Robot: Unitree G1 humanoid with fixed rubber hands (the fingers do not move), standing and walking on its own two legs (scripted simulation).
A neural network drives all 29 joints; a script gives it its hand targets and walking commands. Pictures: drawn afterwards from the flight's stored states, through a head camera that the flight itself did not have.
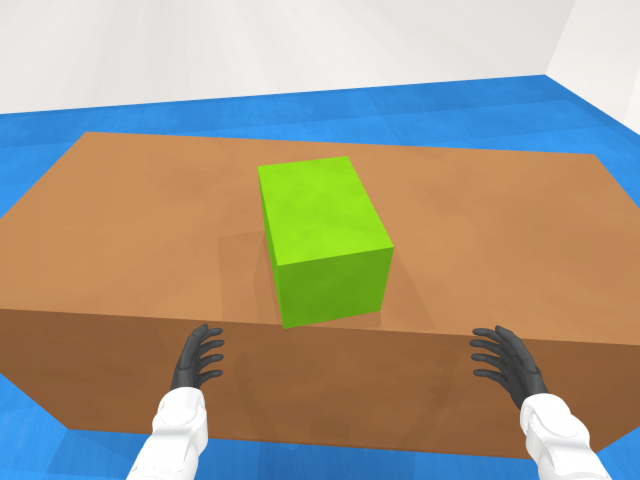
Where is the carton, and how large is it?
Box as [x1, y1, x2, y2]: [257, 156, 393, 328]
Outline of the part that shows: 347,156 257,166 265,233 283,328 380,310 393,246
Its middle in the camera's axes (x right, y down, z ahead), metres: -0.01 +0.00 +0.74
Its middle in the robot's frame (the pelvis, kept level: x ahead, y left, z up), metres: +0.54 +0.06 -0.04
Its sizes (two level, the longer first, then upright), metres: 0.267 0.185 0.173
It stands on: a pedestal, 0.64 m high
